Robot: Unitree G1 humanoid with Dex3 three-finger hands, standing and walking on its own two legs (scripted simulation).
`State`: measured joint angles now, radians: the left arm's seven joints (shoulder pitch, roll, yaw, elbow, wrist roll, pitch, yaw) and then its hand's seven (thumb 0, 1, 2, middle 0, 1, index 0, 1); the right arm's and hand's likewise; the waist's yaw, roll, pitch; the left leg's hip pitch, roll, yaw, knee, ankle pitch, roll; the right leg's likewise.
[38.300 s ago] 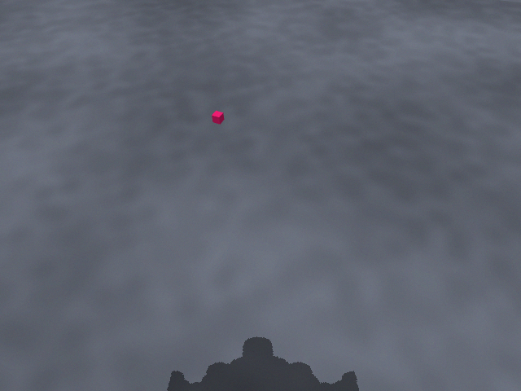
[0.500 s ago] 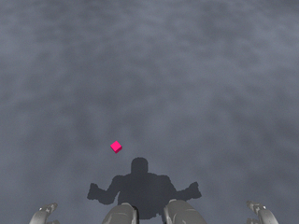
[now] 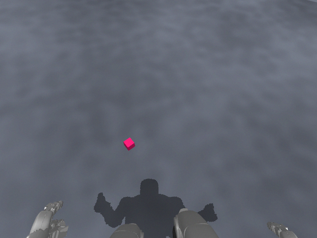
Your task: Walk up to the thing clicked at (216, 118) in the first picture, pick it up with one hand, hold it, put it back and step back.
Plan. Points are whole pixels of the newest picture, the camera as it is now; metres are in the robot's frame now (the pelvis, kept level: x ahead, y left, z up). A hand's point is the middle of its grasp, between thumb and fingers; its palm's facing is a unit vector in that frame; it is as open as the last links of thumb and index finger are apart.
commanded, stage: step back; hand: left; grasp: from above
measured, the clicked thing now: (129, 144) +0.67 +0.18 -0.73
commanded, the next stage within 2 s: none
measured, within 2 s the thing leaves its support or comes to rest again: neither
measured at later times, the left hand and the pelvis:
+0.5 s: hand out of the picture -0.07 +0.23 -0.13, palm faces -0.06 -0.90 -0.43, open 7.4 cm; pelvis -0.16 -0.04 +0.01, yaw -3 degrees
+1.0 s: hand out of the picture -0.25 +0.19 -0.14, palm faces -0.06 -0.91 -0.42, open 7.4 cm; pelvis -0.35 -0.08 -0.01, yaw -3 degrees
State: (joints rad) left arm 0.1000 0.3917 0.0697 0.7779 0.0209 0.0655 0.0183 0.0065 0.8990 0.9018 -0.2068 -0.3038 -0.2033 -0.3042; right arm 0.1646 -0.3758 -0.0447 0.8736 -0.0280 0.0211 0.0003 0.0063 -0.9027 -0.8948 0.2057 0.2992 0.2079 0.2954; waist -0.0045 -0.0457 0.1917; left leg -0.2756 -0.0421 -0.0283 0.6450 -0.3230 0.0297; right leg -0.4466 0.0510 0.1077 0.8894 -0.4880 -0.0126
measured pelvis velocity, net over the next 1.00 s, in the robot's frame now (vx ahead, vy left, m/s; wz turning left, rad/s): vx -0.35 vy -0.08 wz -0.05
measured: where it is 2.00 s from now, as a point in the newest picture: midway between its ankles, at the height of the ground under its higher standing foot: outside the picture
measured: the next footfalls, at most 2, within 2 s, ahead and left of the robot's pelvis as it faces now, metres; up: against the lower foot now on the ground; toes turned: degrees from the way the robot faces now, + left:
right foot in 0.30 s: -0.11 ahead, -0.16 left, +0.00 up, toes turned -1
left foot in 0.62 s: -0.17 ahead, +0.08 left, +0.00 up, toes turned -2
